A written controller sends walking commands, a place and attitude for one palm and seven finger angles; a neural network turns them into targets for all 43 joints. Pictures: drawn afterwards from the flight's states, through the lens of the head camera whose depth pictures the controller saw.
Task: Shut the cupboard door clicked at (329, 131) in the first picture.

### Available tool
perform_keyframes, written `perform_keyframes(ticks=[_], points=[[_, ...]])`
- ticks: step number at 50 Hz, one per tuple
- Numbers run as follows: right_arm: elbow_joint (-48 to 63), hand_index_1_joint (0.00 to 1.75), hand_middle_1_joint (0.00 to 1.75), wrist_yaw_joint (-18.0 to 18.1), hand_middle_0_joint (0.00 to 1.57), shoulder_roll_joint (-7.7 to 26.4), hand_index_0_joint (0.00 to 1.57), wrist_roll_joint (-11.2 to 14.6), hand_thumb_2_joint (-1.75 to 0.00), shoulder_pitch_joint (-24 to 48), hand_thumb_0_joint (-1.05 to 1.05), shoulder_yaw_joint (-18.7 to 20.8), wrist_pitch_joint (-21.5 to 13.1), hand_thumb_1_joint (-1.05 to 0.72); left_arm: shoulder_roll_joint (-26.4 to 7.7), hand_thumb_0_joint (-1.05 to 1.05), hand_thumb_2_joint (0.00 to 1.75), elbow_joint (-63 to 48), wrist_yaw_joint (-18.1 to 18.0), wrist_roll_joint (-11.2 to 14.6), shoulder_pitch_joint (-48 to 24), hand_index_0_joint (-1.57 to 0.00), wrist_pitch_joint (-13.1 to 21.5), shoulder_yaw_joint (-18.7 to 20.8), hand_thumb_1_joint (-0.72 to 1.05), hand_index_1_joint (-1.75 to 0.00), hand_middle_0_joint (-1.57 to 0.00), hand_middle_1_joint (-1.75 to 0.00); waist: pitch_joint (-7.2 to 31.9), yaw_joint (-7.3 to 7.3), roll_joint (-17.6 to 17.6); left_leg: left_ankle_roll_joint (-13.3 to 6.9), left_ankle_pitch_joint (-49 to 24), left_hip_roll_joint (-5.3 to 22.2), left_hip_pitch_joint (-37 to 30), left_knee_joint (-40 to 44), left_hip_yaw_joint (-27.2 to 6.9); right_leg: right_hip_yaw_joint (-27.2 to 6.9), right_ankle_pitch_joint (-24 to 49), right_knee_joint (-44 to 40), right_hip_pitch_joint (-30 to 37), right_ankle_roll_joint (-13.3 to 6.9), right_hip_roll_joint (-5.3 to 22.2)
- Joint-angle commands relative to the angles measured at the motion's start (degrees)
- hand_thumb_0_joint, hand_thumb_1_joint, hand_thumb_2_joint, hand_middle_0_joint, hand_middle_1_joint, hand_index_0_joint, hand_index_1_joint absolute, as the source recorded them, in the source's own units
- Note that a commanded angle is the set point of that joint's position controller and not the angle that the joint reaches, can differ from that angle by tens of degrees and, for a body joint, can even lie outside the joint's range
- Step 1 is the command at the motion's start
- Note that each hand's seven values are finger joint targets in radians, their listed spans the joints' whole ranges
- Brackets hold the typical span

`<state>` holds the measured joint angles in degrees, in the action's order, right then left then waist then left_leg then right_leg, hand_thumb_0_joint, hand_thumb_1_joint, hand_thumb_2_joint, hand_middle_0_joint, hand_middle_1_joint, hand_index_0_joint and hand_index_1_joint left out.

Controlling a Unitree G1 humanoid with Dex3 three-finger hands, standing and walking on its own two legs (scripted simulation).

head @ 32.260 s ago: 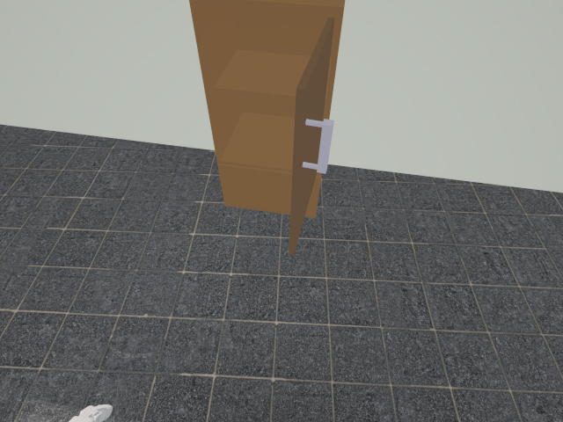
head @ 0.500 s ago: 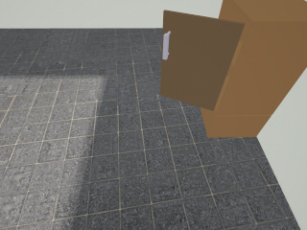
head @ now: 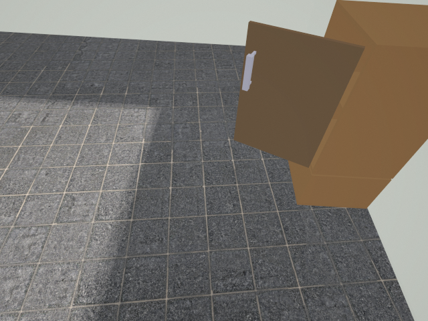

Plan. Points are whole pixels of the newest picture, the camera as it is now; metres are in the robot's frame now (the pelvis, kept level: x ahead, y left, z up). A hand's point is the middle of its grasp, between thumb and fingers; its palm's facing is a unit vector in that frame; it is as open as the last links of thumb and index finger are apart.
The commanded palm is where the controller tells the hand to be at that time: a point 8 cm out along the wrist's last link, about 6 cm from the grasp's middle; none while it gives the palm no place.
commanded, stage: walk to a spot facing it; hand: left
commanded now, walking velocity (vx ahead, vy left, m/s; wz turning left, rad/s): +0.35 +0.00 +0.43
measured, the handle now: (249, 70) +1.03 -0.11 -0.04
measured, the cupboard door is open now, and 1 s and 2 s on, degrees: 65 65 65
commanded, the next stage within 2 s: turn to face it in 0.40 s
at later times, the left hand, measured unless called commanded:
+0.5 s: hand (138, 262) +0.28 +0.19 -0.15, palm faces +0.12 -0.97 -0.20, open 7.4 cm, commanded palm none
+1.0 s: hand (135, 260) +0.29 +0.20 -0.17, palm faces +0.10 -0.97 -0.20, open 7.4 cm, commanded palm none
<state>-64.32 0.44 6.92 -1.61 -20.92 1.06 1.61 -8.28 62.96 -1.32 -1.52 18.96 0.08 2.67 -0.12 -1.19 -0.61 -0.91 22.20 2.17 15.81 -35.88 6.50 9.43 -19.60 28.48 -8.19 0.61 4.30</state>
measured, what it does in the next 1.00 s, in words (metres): walks ahead: right foot, then left foot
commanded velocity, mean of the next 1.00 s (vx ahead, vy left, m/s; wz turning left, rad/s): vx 0.14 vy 0.00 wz -0.19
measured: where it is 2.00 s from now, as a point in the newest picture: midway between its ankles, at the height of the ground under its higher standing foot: (214, 304)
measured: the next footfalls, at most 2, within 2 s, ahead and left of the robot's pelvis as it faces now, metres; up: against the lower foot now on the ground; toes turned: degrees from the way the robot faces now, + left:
right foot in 0.52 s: +0.33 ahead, -0.10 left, +0.00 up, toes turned +5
left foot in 0.86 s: +0.33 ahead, +0.13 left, +0.00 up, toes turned +8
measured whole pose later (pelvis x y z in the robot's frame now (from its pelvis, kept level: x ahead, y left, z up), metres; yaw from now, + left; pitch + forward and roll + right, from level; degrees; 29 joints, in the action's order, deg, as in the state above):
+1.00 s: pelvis +0.28 +0.01 +0.00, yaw +0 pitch +0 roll -1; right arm -52.2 2.0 10.1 -2.0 -6.2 0.6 -0.3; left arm -11.5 57.2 0.7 -1.0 15.1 -3.4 5.0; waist -5.2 2.7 -0.1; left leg -0.3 15.4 4.5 14.1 -29.4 6.8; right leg 1.6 -28.0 55.8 -25.0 1.8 -0.9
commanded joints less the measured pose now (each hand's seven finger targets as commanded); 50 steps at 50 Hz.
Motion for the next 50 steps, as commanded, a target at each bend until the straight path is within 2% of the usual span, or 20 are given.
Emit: perform_keyframes(ticks=[1,2,3,4,5,8,13,19,23,24,25,26,27,29,32,40,42,44,47,50], points=[[6.4,0.30,0.30,-0.5,0.20,3.5,0.20,0.3,-0.90,1.3,0.00,1.2,-2.1,-0.90,-9.5,0.00,0.90,-3.2,0.2,-0.5,1.8,-0.20,1.3,3.1,0.90,-0.30,-0.20,-0.30,-9.5,0.11,-5.9,-0.2,3.5,2.5,7.4,-0.4,-1.0,-11.6,-14.5,-12.1,-4.8,-8.5,16.8],[5.1,0.30,0.30,-0.7,0.20,3.9,0.20,0.3,-0.90,-3.3,0.00,1.3,-2.5,-0.90,-9.3,0.00,0.90,-4.0,0.4,-0.3,0.0,-0.20,1.2,3.1,0.90,-0.30,-0.20,-0.30,-7.7,-2.08,-1.8,-0.6,-0.4,1.8,-2.0,6.5,-0.7,-6.9,-14.0,-5.8,-9.9,-6.4,13.8],[3.3,0.30,0.30,-0.4,0.20,7.2,0.20,-0.4,-0.90,-9.2,0.00,1.9,-2.8,-0.90,-7.4,0.00,0.90,-5.5,1.1,0.2,-0.6,-0.20,0.9,2.9,0.90,-0.30,-0.20,-0.30,-7.9,-3.78,10.1,-3.1,2.2,4.7,-8.5,13.6,-10.0,-0.3,-12.3,6.6,-17.5,-2.9,6.3],[1.6,0.30,0.30,0.4,0.20,12.2,0.20,-1.2,-0.90,-16.0,0.00,3.4,-3.2,-0.90,-4.8,0.00,0.90,-8.1,1.5,0.6,-3.4,-0.20,0.8,2.4,0.90,-0.30,-0.20,-0.30,-7.9,-6.55,24.1,-8.3,6.6,16.5,-14.9,23.4,-32.0,3.8,-13.2,24.2,-29.7,0.3,-1.2],[0.7,0.30,0.30,1.0,0.20,12.0,0.20,-1.1,-0.90,-18.7,0.00,3.0,-3.3,-0.90,-6.1,0.00,0.90,-10.5,1.2,-0.4,-8.9,-0.20,1.0,1.9,0.90,-0.30,-0.20,-0.30,-8.2,-7.41,19.6,-10.2,5.9,18.9,-15.2,26.0,-37.2,-3.5,-13.0,33.3,-34.0,-1.0,-0.7],[3.1,0.30,0.30,1.7,0.20,9.3,0.20,-0.5,-0.90,-11.1,0.00,1.8,-4.7,-0.90,-5.4,0.00,0.90,-10.1,2.0,-0.5,-10.4,-0.20,2.0,1.8,0.90,-0.30,-0.20,-0.30,-8.1,-2.95,4.0,-10.3,-4.6,16.5,-10.6,25.6,-29.2,-9.2,-0.4,36.9,-33.6,-0.6,2.9],[1.8,0.30,0.30,2.3,0.20,8.2,0.20,0.3,-0.90,-10.3,0.00,1.2,-6.0,-0.90,-4.2,0.00,0.90,-9.5,2.4,0.0,-9.4,-0.20,1.6,1.3,0.90,-0.30,-0.20,-0.30,-2.8,-1.11,5.2,-10.0,-28.2,11.1,-16.7,22.5,-16.8,-7.4,6.2,26.9,-29.9,1.1,1.5],[1.2,0.30,0.30,1.9,0.20,8.1,0.20,0.0,-0.90,-9.1,0.00,1.6,-5.2,-0.90,-4.0,0.00,0.90,-12.4,2.5,0.2,-16.8,-0.20,1.3,1.3,0.90,-0.30,-0.20,-0.30,-7.9,-1.87,7.5,-9.4,-23.7,10.4,-10.6,23.7,-14.0,-5.6,10.5,11.9,-22.8,0.5,0.3],[1.4,0.30,0.30,1.7,0.20,9.6,0.20,0.1,-0.90,-6.2,0.00,2.1,-4.7,-0.90,-6.2,0.00,0.90,-10.7,2.3,0.1,-8.4,-0.20,2.0,2.4,0.90,-0.30,-0.20,-0.30,-4.8,2.69,4.1,-7.4,-26.9,8.5,-5.6,13.9,-12.9,-3.6,12.5,2.9,-3.7,-0.7,-3.4],[1.9,0.30,0.30,1.4,0.20,9.6,0.20,0.6,-0.90,-5.1,0.00,2.4,-4.8,-0.90,-8.4,0.00,0.90,-8.6,2.0,0.0,-0.5,-0.20,2.5,3.2,0.90,-0.30,-0.20,-0.30,-1.2,6.12,0.9,-5.6,-26.3,5.6,-0.9,4.2,-11.1,-6.0,12.7,0.3,7.8,-1.5,-1.7],[3.0,0.30,0.30,0.8,0.20,7.1,0.20,1.3,-0.90,-6.4,0.00,2.2,-5.0,-0.90,-13.4,0.00,0.90,-6.3,1.2,-0.6,7.7,-0.20,3.2,4.4,0.90,-0.30,-0.20,-0.30,5.9,8.43,-10.8,-2.6,-12.5,-1.3,9.0,-12.4,-5.1,-20.8,12.4,-3.6,20.8,-5.7,11.0],[4.5,0.30,0.30,1.2,0.20,5.5,0.20,1.5,-0.90,-7.9,0.00,2.0,-4.7,-0.90,-16.4,0.00,0.90,-5.2,0.9,0.0,11.4,-0.20,2.9,4.8,0.90,-0.30,-0.20,-0.30,9.2,7.55,-17.8,-1.3,13.7,-6.0,14.0,-29.1,-4.6,-36.8,16.3,-11.2,21.3,-11.5,22.5],[4.6,0.30,0.30,1.4,0.20,6.6,0.20,1.4,-0.90,-6.0,0.00,2.4,-3.8,-0.90,-14.1,0.00,0.90,-6.0,0.3,0.5,6.3,-0.20,2.4,4.1,0.90,-0.30,-0.20,-0.30,4.9,5.86,-13.1,-1.1,13.3,-2.4,15.3,-35.4,-7.7,-37.9,10.0,-13.6,12.8,-14.0,22.1],[5.5,0.30,0.30,1.1,0.20,5.2,0.20,0.6,-0.90,0.4,0.00,2.0,-3.2,-0.90,-8.3,0.00,0.90,-7.8,-0.4,0.4,-2.7,-0.20,1.9,2.5,0.90,-0.30,-0.20,-0.30,-3.9,3.12,-7.4,0.1,6.0,2.6,15.3,-33.3,-8.7,-28.8,11.4,-14.8,-1.9,-14.1,16.8],[4.8,0.30,0.30,0.6,0.20,2.0,0.20,0.5,-0.90,-1.7,0.00,1.0,-2.0,-0.90,-6.4,0.00,0.90,-7.7,-0.4,-0.1,-5.1,-0.20,2.5,1.7,0.90,-0.30,-0.20,-0.30,-0.1,-0.48,-6.7,1.9,3.4,2.4,4.7,-17.0,-4.2,-16.7,28.7,-12.4,-7.3,-11.4,9.9],[9.6,0.30,0.30,1.3,0.20,6.9,0.20,1.0,-0.90,5.5,0.00,1.7,-1.9,-0.90,-10.3,0.00,0.90,-8.5,0.4,0.5,-5.4,-0.20,0.6,3.6,0.90,-0.30,-0.20,-0.30,2.0,-1.05,-5.7,3.5,-8.9,-0.1,-6.5,5.4,-3.3,-22.3,23.1,-7.6,-10.3,-8.1,6.0],[9.9,0.30,0.30,1.8,0.20,12.2,0.20,0.6,-0.90,3.8,0.00,2.6,-2.6,-0.90,-7.7,0.00,0.90,-9.7,0.8,0.9,-5.0,-0.20,0.0,3.0,0.90,-0.30,-0.20,-0.30,3.0,-1.77,6.1,-0.2,-17.0,10.3,-15.6,12.8,-12.8,-17.2,8.0,0.3,-19.5,-3.1,-2.3],[11.5,0.30,0.30,2.4,0.20,16.8,0.20,-0.5,-0.90,3.9,0.00,3.6,-2.2,-0.90,-7.6,0.00,0.90,-11.3,1.4,0.5,-6.2,-0.20,-0.7,3.0,0.90,-0.30,-0.20,-0.30,0.5,-2.99,14.7,-9.6,-22.0,24.6,-11.7,19.8,-23.7,-9.3,-14.1,22.4,-23.6,0.1,-6.6],[14.0,0.30,0.30,2.6,0.20,14.7,0.20,-0.3,-0.90,9.3,0.00,2.7,-2.3,-0.90,-8.0,0.00,0.90,-11.1,2.3,0.3,-5.3,-0.20,-1.5,3.6,0.90,-0.30,-0.20,-0.30,0.4,0.73,9.7,-8.9,-39.8,20.1,-11.1,15.3,-12.4,-9.5,-10.5,33.4,-24.3,1.4,-2.9],[14.3,0.30,0.30,2.4,0.20,15.0,0.20,-0.4,-0.90,9.5,0.00,3.1,-2.0,-0.90,-6.8,0.00,0.90,-12.2,2.6,0.5,-5.7,-0.20,-2.3,3.2,0.90,-0.30,-0.20,-0.30,2.3,0.64,11.0,-6.7,-41.6,17.5,-12.5,13.1,-4.3,-6.7,-7.4,25.2,-19.7,2.0,-2.5]])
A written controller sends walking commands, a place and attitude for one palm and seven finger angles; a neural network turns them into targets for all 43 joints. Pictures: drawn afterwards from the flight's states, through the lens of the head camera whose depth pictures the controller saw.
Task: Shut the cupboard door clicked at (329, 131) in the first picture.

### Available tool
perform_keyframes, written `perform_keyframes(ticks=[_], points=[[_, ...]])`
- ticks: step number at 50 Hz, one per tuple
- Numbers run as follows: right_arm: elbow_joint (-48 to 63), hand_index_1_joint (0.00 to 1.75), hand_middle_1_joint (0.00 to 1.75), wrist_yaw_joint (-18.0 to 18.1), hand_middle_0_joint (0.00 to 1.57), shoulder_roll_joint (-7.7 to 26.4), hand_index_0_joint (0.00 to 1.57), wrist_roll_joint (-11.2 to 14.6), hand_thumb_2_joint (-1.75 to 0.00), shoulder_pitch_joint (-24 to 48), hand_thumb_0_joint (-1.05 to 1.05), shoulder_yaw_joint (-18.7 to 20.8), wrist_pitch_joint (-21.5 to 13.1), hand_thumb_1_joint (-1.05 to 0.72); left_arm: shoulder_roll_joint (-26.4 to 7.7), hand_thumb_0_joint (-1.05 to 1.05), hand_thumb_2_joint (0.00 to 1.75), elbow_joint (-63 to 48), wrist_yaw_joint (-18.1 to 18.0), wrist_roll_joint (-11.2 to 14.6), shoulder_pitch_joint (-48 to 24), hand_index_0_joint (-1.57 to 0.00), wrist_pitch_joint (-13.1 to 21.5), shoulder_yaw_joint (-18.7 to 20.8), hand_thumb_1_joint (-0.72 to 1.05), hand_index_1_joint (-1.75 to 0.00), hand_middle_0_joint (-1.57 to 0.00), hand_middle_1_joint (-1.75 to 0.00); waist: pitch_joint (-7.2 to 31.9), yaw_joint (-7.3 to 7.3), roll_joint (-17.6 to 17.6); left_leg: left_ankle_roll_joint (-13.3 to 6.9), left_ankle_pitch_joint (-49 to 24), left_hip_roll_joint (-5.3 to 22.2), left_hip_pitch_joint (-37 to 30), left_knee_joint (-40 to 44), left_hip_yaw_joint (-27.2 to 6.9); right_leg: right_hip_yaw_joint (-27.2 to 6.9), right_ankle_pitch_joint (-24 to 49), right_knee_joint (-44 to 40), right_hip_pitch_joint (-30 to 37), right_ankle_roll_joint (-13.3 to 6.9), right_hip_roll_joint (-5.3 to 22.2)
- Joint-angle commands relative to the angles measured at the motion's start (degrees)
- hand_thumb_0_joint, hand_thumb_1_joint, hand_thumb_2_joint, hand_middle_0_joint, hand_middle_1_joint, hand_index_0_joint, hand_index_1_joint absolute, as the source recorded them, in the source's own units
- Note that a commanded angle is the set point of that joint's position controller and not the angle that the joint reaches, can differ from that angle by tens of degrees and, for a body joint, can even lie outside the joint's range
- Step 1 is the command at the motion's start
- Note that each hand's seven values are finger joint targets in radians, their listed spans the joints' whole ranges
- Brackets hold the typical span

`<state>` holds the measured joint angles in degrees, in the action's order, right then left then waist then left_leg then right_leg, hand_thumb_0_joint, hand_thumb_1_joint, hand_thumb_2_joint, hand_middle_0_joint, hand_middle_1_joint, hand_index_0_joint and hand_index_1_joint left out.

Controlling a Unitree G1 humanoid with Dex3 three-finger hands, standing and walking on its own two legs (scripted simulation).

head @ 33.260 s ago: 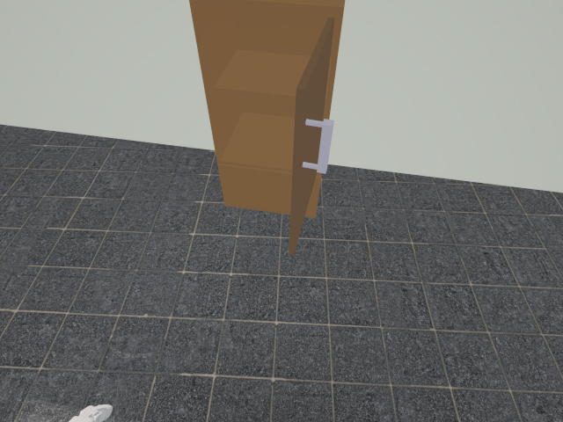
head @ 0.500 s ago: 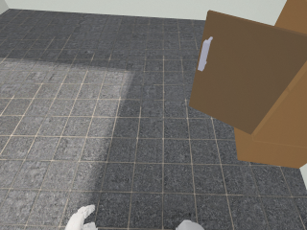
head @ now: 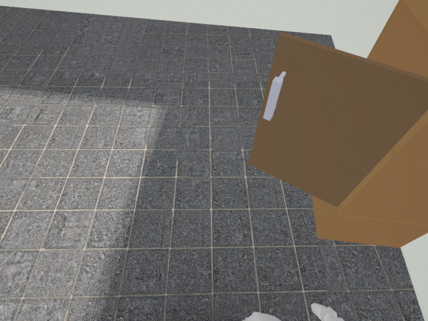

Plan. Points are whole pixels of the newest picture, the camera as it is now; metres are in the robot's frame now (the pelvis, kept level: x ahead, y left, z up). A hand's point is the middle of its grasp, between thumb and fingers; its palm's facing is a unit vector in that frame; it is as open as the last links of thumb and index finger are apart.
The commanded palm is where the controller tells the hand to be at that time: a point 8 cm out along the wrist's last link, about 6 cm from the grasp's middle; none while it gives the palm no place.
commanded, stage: turn to face it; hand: left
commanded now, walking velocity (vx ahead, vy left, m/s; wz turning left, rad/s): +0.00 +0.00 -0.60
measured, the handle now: (275, 96) +0.74 -0.11 -0.05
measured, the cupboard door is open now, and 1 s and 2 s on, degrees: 65 65 65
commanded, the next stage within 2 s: take the last steps up to it in 0.64 s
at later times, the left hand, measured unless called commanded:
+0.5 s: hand (149, 285) +0.20 +0.17 -0.17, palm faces -0.25 -0.94 -0.25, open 7.4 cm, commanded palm none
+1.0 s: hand (168, 290) +0.19 +0.12 -0.16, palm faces -0.35 -0.91 -0.22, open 7.4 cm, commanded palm none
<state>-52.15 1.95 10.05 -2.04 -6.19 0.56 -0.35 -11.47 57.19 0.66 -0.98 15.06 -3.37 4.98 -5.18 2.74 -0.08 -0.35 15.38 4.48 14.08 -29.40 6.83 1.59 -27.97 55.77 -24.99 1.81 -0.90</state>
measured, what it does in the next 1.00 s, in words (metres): steps on the spot, turning right: right foot, then left foot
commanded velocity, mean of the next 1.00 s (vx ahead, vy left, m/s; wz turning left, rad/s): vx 0.08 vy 0.00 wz -0.29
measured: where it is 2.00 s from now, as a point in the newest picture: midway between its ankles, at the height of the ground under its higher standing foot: (241, 316)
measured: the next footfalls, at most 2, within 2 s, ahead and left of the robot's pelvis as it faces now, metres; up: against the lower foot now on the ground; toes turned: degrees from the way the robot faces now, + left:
right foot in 0.18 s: +0.06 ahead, -0.15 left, +0.00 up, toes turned -11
left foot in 0.50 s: +0.13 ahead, +0.10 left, +0.00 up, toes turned -12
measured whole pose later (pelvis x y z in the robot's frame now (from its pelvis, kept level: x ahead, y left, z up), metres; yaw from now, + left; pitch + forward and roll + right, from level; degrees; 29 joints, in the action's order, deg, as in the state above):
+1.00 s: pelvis +0.08 -0.03 +0.00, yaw -22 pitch +1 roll +0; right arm -58.3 -0.2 12.7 -1.4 -15.2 2.4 1.6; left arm -9.4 56.9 -0.1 -1.3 14.8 0.2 2.4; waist -2.2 -1.0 1.3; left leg 2.2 23.0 3.2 24.3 -50.5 4.7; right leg 0.6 -16.9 23.5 -7.4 -1.6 -0.4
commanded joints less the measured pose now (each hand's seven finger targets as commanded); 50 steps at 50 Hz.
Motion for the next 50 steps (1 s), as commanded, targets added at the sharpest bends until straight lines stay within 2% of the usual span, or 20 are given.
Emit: perform_keyframes(ticks=[1,6,7,8,9,11,14,20,23,25,26,27,31,36,38,39,41,44,46,50], points=[[1.8,0.30,0.30,0.7,0.20,11.9,0.20,0.1,-0.90,-5.4,0.00,3.9,0.2,-0.90,-3.5,0.00,0.90,-6.9,0.7,-0.1,-2.2,-0.20,1.1,0.7,0.90,-0.30,-0.20,-0.30,7.0,-3.50,11.5,-6.8,-33.4,14.7,-10.3,6.2,-3.2,2.2,2.5,-5.1,-1.4,0.7,2.3],[2.3,0.30,0.30,0.1,0.20,13.5,0.20,0.6,-0.90,-3.8,0.00,5.0,1.0,-0.90,-5.4,0.00,0.90,-7.7,1.0,-0.4,-0.2,-0.20,1.6,1.2,0.90,-0.30,-0.20,-0.30,6.0,-1.41,9.9,-2.6,-21.7,14.0,-3.2,-1.1,0.0,4.9,15.2,-23.6,11.8,-1.0,0.8],[3.0,0.30,0.30,-0.4,0.20,12.5,0.20,0.9,-0.90,-3.7,0.00,4.9,1.1,-0.90,-8.2,0.00,0.90,-7.1,0.7,-0.6,2.6,-0.20,2.1,1.6,0.90,-0.30,-0.20,-0.30,6.9,0.18,3.3,0.0,-13.9,10.8,2.6,-8.0,2.1,0.6,23.7,-29.6,19.0,-2.5,3.7],[4.9,0.30,0.30,-0.8,0.20,8.3,0.20,1.5,-0.90,-2.8,0.00,4.1,1.1,-0.90,-14.9,0.00,0.90,-6.6,-0.1,-1.3,5.3,-0.20,2.8,2.9,0.90,-0.30,-0.20,-0.30,8.4,1.80,-14.7,3.8,8.8,2.2,15.5,-21.4,6.8,-19.6,38.9,-35.3,26.7,-8.3,18.2],[6.8,0.30,0.30,-0.5,0.20,8.6,0.20,1.6,-0.90,-0.2,0.00,3.4,1.8,-0.90,-17.6,0.00,0.90,-6.0,-0.6,-0.3,8.2,-0.20,2.9,2.9,0.90,-0.30,-0.20,-0.30,8.3,3.72,-15.6,4.2,23.2,-0.9,18.0,-32.5,-0.7,-26.3,48.0,-36.4,23.0,-15.0,24.8],[6.0,0.30,0.30,-0.1,0.20,8.6,0.20,1.6,-0.90,0.1,0.00,3.5,2.1,-0.90,-15.0,0.00,0.90,-7.5,-1.7,-0.6,1.9,-0.20,2.5,2.7,0.90,-0.30,-0.20,-0.30,7.4,1.03,-15.1,4.1,17.4,0.7,23.2,-40.3,-7.8,-26.1,36.5,-36.5,20.9,-16.0,20.8],[3.9,0.30,0.30,-0.6,0.20,7.8,0.20,1.3,-0.90,-2.9,0.00,3.0,1.9,-0.90,-12.2,0.00,0.90,-9.5,-2.0,-0.5,-3.4,-0.20,2.5,1.6,0.90,-0.30,-0.20,-0.30,10.5,-1.62,-8.7,4.9,11.1,1.1,17.5,-33.1,-6.2,-15.2,42.0,-32.5,19.9,-13.2,15.4],[3.3,0.30,0.30,-0.7,0.20,7.2,0.20,1.6,-0.90,-5.5,0.00,2.7,1.9,-0.90,-13.7,0.00,0.90,-9.5,-1.6,-0.8,-4.5,-0.20,2.1,1.7,0.90,-0.30,-0.20,-0.30,8.4,-2.14,-9.1,4.4,8.6,-1.7,9.4,-16.0,-4.1,-16.9,36.1,-33.2,14.9,-12.6,13.6],[1.1,0.30,0.30,-0.4,0.20,7.9,0.20,1.5,-0.90,-11.8,0.00,2.6,0.9,-0.90,-12.4,0.00,0.90,-9.8,-1.4,-0.1,-7.5,-0.20,1.6,1.4,0.90,-0.30,-0.20,-0.30,8.3,-5.36,-6.5,3.7,-3.7,-2.3,-3.5,1.6,-3.7,-15.4,28.2,-29.2,7.4,-8.2,10.3],[1.6,0.30,0.30,0.0,0.20,16.6,0.20,0.2,-0.90,-13.1,0.00,3.8,0.0,-0.90,-6.4,0.00,0.90,-11.0,-0.8,0.6,-4.4,-0.20,0.9,0.2,0.90,-0.30,-0.20,-0.30,7.6,-4.68,18.6,-5.1,-10.5,17.8,-7.7,13.4,-25.7,-4.0,-0.1,-12.5,-3.5,-1.5,-2.0],[2.8,0.30,0.30,0.2,0.20,17.4,0.20,-0.1,-0.90,-12.9,0.00,3.7,0.4,-0.90,-7.6,0.00,0.90,-11.8,-0.5,0.2,-5.9,-0.20,1.2,0.1,0.90,-0.30,-0.20,-0.30,5.7,-5.56,14.8,-10.2,-8.6,21.6,0.1,14.7,-29.6,-4.1,-6.4,-2.3,-1.3,-1.1,-1.5],[2.2,0.30,0.30,0.3,0.20,16.6,0.20,-0.5,-0.90,-12.2,0.00,3.4,-0.1,-0.90,-7.8,0.00,0.90,-11.4,-0.6,-0.3,-7.2,-0.20,0.9,0.4,0.90,-0.30,-0.20,-0.30,4.8,-4.71,15.7,-10.9,-13.6,20.7,0.3,14.9,-30.1,-4.9,-7.1,5.1,-3.6,-1.3,-1.1],[1.8,0.30,0.30,0.9,0.20,12.1,0.20,-0.2,-0.90,-9.5,0.00,2.4,-0.3,-0.90,-5.5,0.00,0.90,-9.3,0.3,0.1,-6.0,-0.20,0.8,0.0,0.90,-0.30,-0.20,-0.30,7.5,-2.95,10.7,-7.5,-33.1,12.2,-7.9,8.8,-11.3,-2.3,0.8,3.5,-3.3,0.3,1.0],[-1.2,0.30,0.30,0.6,0.20,13.0,0.20,0.2,-0.90,-13.1,0.00,3.7,0.5,-0.90,-3.9,0.00,0.90,-8.9,0.2,0.3,-7.7,-0.20,1.2,-0.8,0.90,-0.30,-0.20,-0.30,9.1,-5.17,12.1,-7.5,-35.2,13.0,-10.6,5.7,-9.0,1.8,3.2,-15.7,5.7,-0.8,0.0],[-1.5,0.30,0.30,0.4,0.20,12.8,0.20,0.7,-0.90,-11.6,0.00,3.8,0.7,-0.90,-4.4,0.00,0.90,-7.1,0.0,0.3,-3.3,-0.20,1.7,-0.6,0.90,-0.30,-0.20,-0.30,9.8,-2.98,9.9,-4.9,-26.3,11.7,-6.2,2.9,-7.5,2.4,14.6,-28.7,14.9,-1.7,-0.3],[-1.3,0.30,0.30,0.1,0.20,11.5,0.20,1.1,-0.90,-11.1,0.00,3.7,0.8,-0.90,-6.2,0.00,0.90,-6.2,-0.2,0.0,-0.5,-0.20,2.0,-0.2,0.90,-0.30,-0.20,-0.30,10.4,-1.99,5.7,-2.5,-13.7,9.4,-1.7,0.4,-5.6,-0.7,17.7,-35.0,21.0,-2.5,1.9],[1.6,0.30,0.30,-0.9,0.20,6.4,0.20,1.1,-0.90,-7.0,0.00,2.4,1.0,-0.90,-14.4,0.00,0.90,-4.5,-0.6,-0.7,2.8,-0.20,2.5,1.3,0.90,-0.30,-0.20,-0.30,5.6,0.82,-14.9,2.5,20.8,-1.9,18.2,-17.9,1.0,-24.5,6.9,-44.6,24.6,-12.5,21.0],[0.2,0.30,0.30,-1.2,0.20,8.0,0.20,0.6,-0.90,-5.1,0.00,2.9,0.7,-0.90,-9.3,0.00,0.90,-3.6,-1.5,-0.3,1.1,-0.20,3.7,0.6,0.90,-0.30,-0.20,-0.30,1.1,-0.48,-13.3,2.0,12.1,0.5,24.1,-30.1,-6.6,-21.1,12.5,-43.5,23.3,-15.4,17.6],[-1.2,0.30,0.30,-1.8,0.20,6.4,0.20,0.6,-0.90,-7.0,0.00,2.8,0.3,-0.90,-7.9,0.00,0.90,-3.7,-1.3,-0.3,-0.4,-0.20,4.6,0.1,0.90,-0.30,-0.20,-0.30,1.8,-2.52,-8.8,2.6,8.3,0.5,18.4,-27.0,-4.7,-13.9,19.4,-42.1,19.5,-14.0,14.9],[-1.7,0.30,0.30,-2.5,0.20,4.3,0.20,0.8,-0.90,-7.0,0.00,2.2,-0.4,-0.90,-8.5,0.00,0.90,-1.6,-1.0,-0.5,1.5,-0.20,5.4,0.1,0.90,-0.30,-0.20,-0.30,1.0,-2.26,-8.4,2.3,5.7,-0.8,11.0,-12.9,-2.1,-12.3,17.2,-42.6,16.5,-13.3,14.0]])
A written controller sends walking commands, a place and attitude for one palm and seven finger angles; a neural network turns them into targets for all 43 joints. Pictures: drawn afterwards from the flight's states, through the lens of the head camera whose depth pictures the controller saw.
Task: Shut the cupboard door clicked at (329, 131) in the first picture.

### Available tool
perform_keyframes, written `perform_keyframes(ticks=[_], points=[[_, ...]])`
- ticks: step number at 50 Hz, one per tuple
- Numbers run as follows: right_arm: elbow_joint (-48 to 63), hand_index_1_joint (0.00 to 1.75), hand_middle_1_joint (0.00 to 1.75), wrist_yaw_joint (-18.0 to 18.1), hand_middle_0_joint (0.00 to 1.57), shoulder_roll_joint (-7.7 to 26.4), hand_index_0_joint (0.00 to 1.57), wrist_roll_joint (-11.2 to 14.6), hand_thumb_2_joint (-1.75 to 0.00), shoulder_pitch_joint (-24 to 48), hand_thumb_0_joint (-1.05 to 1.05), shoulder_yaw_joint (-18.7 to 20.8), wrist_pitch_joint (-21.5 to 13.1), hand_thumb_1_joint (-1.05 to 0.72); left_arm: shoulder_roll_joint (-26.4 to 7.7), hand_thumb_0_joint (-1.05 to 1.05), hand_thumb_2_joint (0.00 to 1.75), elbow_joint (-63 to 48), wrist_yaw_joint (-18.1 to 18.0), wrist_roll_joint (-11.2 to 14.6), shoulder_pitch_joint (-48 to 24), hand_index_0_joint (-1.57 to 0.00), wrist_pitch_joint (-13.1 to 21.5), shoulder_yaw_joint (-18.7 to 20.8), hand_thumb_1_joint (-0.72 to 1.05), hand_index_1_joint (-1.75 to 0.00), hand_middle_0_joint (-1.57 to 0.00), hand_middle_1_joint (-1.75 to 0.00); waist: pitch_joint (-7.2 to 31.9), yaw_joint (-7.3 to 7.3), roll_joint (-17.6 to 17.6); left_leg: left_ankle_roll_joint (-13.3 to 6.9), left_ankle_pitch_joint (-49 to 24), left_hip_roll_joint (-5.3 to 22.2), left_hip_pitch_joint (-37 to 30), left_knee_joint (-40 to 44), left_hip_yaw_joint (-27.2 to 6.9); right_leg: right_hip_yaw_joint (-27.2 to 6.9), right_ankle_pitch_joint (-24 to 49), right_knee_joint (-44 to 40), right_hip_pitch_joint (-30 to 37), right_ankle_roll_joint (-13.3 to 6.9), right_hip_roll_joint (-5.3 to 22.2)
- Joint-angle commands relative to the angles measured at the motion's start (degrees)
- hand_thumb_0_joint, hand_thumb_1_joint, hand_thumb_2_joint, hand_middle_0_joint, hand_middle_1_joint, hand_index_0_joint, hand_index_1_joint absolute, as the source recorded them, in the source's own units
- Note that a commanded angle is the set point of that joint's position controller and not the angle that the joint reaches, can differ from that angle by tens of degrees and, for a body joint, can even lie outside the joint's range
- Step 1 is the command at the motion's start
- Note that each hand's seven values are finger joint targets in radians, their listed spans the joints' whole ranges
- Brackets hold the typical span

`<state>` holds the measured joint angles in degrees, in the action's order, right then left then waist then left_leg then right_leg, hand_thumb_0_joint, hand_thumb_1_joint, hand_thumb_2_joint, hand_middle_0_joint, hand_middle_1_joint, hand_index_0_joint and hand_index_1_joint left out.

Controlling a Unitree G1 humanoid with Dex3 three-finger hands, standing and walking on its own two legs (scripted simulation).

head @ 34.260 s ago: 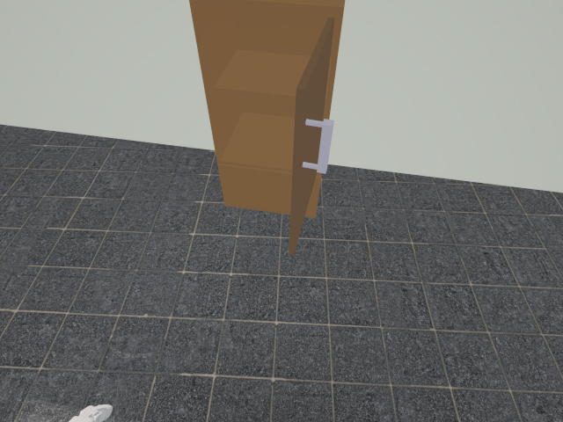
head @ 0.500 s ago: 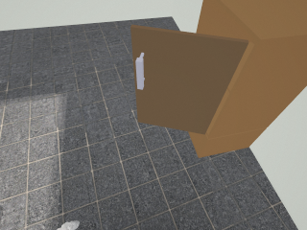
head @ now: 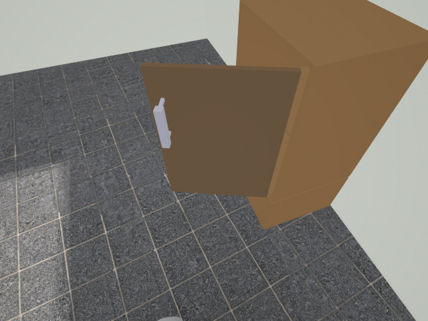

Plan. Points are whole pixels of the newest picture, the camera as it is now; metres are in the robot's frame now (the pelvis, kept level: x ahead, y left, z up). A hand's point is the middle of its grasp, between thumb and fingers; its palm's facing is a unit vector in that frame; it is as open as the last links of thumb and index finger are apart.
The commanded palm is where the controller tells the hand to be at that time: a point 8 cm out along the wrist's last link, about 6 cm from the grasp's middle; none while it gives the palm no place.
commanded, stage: take the last steps up to it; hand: left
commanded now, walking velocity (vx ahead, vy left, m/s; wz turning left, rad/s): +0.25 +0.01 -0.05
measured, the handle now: (164, 123) +0.64 +0.18 -0.05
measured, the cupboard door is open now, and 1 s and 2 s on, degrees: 65 65 65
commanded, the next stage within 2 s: come to a stop and stand still in 0.36 s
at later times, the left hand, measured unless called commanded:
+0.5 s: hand (150, 298) +0.20 +0.16 -0.17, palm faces +0.01 -0.98 -0.22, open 7.4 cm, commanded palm none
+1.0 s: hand (149, 286) +0.22 +0.17 -0.18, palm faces +0.02 -0.96 -0.27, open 7.4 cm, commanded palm none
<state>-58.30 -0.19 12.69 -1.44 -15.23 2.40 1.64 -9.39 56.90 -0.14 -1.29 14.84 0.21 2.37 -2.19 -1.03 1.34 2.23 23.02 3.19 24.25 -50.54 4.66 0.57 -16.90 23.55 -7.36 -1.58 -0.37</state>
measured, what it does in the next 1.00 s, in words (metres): walks ahead: left foot, then right foot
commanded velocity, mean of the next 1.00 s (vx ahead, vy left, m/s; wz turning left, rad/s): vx -0.02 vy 0.02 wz -0.01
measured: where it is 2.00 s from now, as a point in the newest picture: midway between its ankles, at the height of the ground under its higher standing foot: outside the picture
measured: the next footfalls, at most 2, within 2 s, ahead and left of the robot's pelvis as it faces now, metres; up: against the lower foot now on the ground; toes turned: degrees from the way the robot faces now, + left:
left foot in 0.12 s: +0.10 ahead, +0.12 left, +0.00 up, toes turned +5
right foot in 0.44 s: +0.18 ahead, -0.13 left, +0.00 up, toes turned -2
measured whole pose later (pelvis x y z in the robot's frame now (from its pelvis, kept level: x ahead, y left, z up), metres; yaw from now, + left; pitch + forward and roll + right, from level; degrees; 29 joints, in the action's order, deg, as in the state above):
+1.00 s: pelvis +0.17 -0.03 -0.01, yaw -1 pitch +0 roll +1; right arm -55.9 1.5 10.9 -0.8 -6.6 2.7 2.9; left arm -11.0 56.8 -2.1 -1.5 11.7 -1.5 2.5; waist -4.8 0.7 0.9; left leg 0.6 21.0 1.2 18.2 -37.1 2.2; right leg 2.2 -19.9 32.9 -13.2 -2.1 -0.5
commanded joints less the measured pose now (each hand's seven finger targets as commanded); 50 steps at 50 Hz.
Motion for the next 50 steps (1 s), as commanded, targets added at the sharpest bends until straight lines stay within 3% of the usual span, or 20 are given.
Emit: perform_keyframes(ticks=[1,4,6,7,9,13,19,20,21,22,23,26,30,33,35,40,43,45,48,50], points=[[4.3,0.30,0.30,-0.3,0.20,1.6,0.20,0.2,-0.90,1.5,0.00,0.3,-2.7,-0.90,-10.6,0.00,0.90,-0.8,-0.2,-0.1,2.0,-0.20,1.9,2.7,0.90,-0.30,-0.20,-0.30,-2.0,1.15,-9.7,-0.4,-3.6,0.0,-1.1,11.8,0.5,-10.9,5.4,-9.7,-1.1,-9.4,13.0],[1.5,0.30,0.30,0.2,0.20,2.7,0.20,-0.1,-0.90,-4.9,0.00,0.1,-4.3,-0.90,-9.1,0.00,0.90,0.5,0.0,0.4,1.7,-0.20,1.7,2.5,0.90,-0.30,-0.20,-0.30,0.1,-1.64,-4.5,-0.9,-11.3,-1.3,-16.7,24.9,1.1,-7.5,2.1,-1.5,-7.6,-5.9,9.1],[-1.1,0.30,0.30,1.2,0.20,11.2,0.20,-1.2,-0.90,-14.6,0.00,1.8,-4.8,-0.90,-4.1,0.00,0.90,-0.8,0.4,0.7,3.5,-0.20,1.4,1.4,0.90,-0.30,-0.20,-0.30,3.4,-4.34,15.3,-9.9,-8.3,17.4,-29.4,32.8,-23.3,3.0,-12.1,21.0,-22.5,-1.2,-1.0],[-0.9,0.30,0.30,1.6,0.20,11.8,0.20,-1.0,-0.90,-16.4,0.00,1.8,-4.1,-0.90,-5.5,0.00,0.90,-2.5,0.3,0.1,-0.2,-0.20,1.4,1.0,0.90,-0.30,-0.20,-0.30,1.7,-5.35,12.9,-14.3,-2.4,21.7,-25.9,37.5,-31.1,1.3,-18.7,31.8,-26.4,-1.4,-1.2],[0.1,0.30,0.30,2.0,0.20,8.1,0.20,-0.8,-0.90,-12.5,0.00,0.8,-4.2,-0.90,-5.2,0.00,0.90,-2.4,0.7,-0.1,-4.2,-0.20,1.5,1.3,0.90,-0.30,-0.20,-0.30,-3.5,-3.72,7.7,-14.6,-5.9,19.7,-18.2,39.2,-25.9,-1.7,-12.3,40.1,-28.8,-1.3,3.4],[0.2,0.30,0.30,2.2,0.20,5.8,0.20,-0.5,-0.90,-6.6,0.00,-0.1,-4.8,-0.90,-2.4,0.00,0.90,-0.9,1.4,0.2,-1.7,-0.20,0.8,0.7,0.90,-0.30,-0.20,-0.30,-0.5,0.08,6.0,-12.1,-21.2,13.5,-15.1,37.3,-9.8,1.1,-6.5,25.6,-17.7,0.2,4.0],[-1.2,0.30,0.30,1.5,0.20,4.5,0.20,0.2,-0.90,-3.6,0.00,0.5,-3.2,-0.90,-3.0,0.00,0.90,1.5,1.0,-0.2,4.5,-0.20,0.5,1.4,0.90,-0.30,-0.20,-0.30,-1.9,3.75,2.7,-8.3,-2.4,8.2,-5.2,31.5,-4.0,5.3,4.7,7.4,-0.2,0.9,0.7],[-1.2,0.30,0.30,1.3,0.20,3.3,0.20,0.4,-0.90,-3.5,0.00,0.4,-3.1,-0.90,-4.8,0.00,0.90,2.1,0.7,-0.3,6.6,-0.20,0.9,1.9,0.90,-0.30,-0.20,-0.30,-2.7,4.92,-1.6,-6.3,3.3,4.7,-1.3,26.8,-1.9,0.8,0.9,2.7,3.3,0.2,2.7],[-0.4,0.30,0.30,0.9,0.20,0.8,0.20,0.7,-0.90,-3.7,0.00,0.1,-3.0,-0.90,-8.1,0.00,0.90,2.5,0.3,-0.6,9.1,-0.20,1.3,2.5,0.90,-0.30,-0.20,-0.30,-3.8,5.85,-10.2,-3.8,8.0,-1.2,4.9,17.5,2.4,-11.7,-7.1,-4.2,5.4,-3.1,10.6],[0.8,0.30,0.30,0.4,0.20,-0.9,0.20,0.6,-0.90,-4.6,0.00,-0.1,-2.5,-0.90,-12.0,0.00,0.90,2.6,-0.1,-0.5,10.7,-0.20,1.2,3.2,0.90,-0.30,-0.20,-0.30,-4.5,5.82,-16.8,-2.9,12.3,-3.5,7.9,7.1,4.1,-23.2,-15.3,-13.5,4.2,-7.7,19.7],[0.9,0.30,0.30,0.7,0.20,0.2,0.20,0.3,-0.90,-2.6,0.00,0.3,-2.3,-0.90,-11.3,0.00,0.90,2.4,-0.5,-0.1,10.1,-0.20,1.6,3.1,0.90,-0.30,-0.20,-0.30,-3.8,5.67,-17.7,-3.0,11.3,-1.5,7.4,-1.9,-0.2,-27.9,-14.7,-16.9,1.1,-10.4,21.1],[-1.6,0.30,0.30,1.4,0.20,-1.0,0.20,0.8,-0.90,-4.5,0.00,-0.4,-2.3,-0.90,-5.8,0.00,0.90,0.9,-1.4,-0.1,0.7,-0.20,2.1,1.4,0.90,-0.30,-0.20,-0.30,0.0,1.01,-9.3,-1.7,3.3,1.0,0.1,0.0,-4.5,-12.8,19.8,-10.0,-2.1,-9.9,17.5],[-2.5,0.30,0.30,1.6,0.20,-3.1,0.20,1.3,-0.90,-5.7,0.00,-1.2,-1.2,-0.90,-7.1,0.00,0.90,1.7,-2.1,0.2,0.1,-0.20,1.8,1.4,0.90,-0.30,-0.20,-0.30,4.9,0.41,-6.9,-0.3,-3.7,-1.3,-6.8,14.3,-2.0,-4.8,44.4,-1.5,1.3,-8.0,14.6],[-2.2,0.30,0.30,1.7,0.20,-0.2,0.20,0.9,-0.90,-5.6,0.00,-0.3,-0.9,-0.90,-7.6,0.00,0.90,1.9,-2.5,0.7,-0.2,-0.20,0.6,1.6,0.90,-0.30,-0.20,-0.30,4.4,0.21,-5.5,-1.2,-22.0,0.3,-13.5,25.1,-2.9,-3.7,37.1,3.5,-1.7,-4.3,12.6],[-0.2,0.30,0.30,2.1,0.20,4.1,0.20,0.3,-0.90,-3.3,0.00,0.8,-0.8,-0.90,-6.1,0.00,0.90,0.7,-2.9,0.5,1.5,-0.20,-0.5,1.5,0.90,-0.30,-0.20,-0.30,3.8,1.29,0.4,-5.3,-44.9,8.4,-16.3,23.1,-8.1,-0.1,21.4,6.3,-6.6,-0.6,7.4],[2.2,0.30,0.30,3.0,0.20,6.8,0.20,0.1,-0.90,0.5,0.00,1.5,-0.7,-0.90,-5.6,0.00,0.90,-0.9,-2.4,0.6,0.4,-0.20,-1.9,1.5,0.90,-0.30,-0.20,-0.30,5.0,1.41,9.8,-12.2,-58.6,14.5,-17.6,27.4,-13.8,1.0,-8.4,17.6,-8.3,1.3,1.9],[3.4,0.30,0.30,3.0,0.20,7.7,0.20,0.0,-0.90,3.2,0.00,2.0,-0.4,-0.90,-5.5,0.00,0.90,-1.4,-2.2,0.3,1.4,-0.20,-2.0,1.7,0.90,-0.30,-0.20,-0.30,5.2,1.98,7.5,-12.5,-55.8,13.7,-18.1,24.8,-12.4,0.1,-6.5,15.1,-8.2,1.0,1.2],[4.5,0.30,0.30,2.9,0.20,7.6,0.20,0.4,-0.90,5.4,0.00,2.3,-0.1,-0.90,-6.2,0.00,0.90,-1.3,-2.1,0.0,3.5,-0.20,-1.6,1.7,0.90,-0.30,-0.20,-0.30,6.6,2.76,4.5,-9.2,-45.6,10.2,-16.5,21.0,-9.8,-1.1,9.0,5.9,-4.1,0.8,2.4],[5.6,0.30,0.30,1.9,0.20,2.3,0.20,0.9,-0.90,4.8,0.00,1.8,0.9,-0.90,-11.3,0.00,0.90,-2.3,-2.0,-0.6,1.0,-0.20,-0.6,2.2,0.90,-0.30,-0.20,-0.30,3.3,1.43,-12.8,-1.4,0.8,-3.5,-5.7,8.5,-2.2,-16.2,36.8,-3.1,-2.6,-7.6,18.4],[5.4,0.30,0.30,2.0,0.20,2.3,0.20,0.9,-0.90,7.2,0.00,1.8,1.6,-0.90,-10.2,0.00,0.90,-2.1,-2.1,-0.6,-0.4,-0.20,-0.4,1.7,0.90,-0.30,-0.20,-0.30,1.9,1.60,-11.6,-1.5,8.7,-3.5,-2.9,-2.5,-6.4,-15.2,44.2,-2.3,-3.1,-11.1,18.5]])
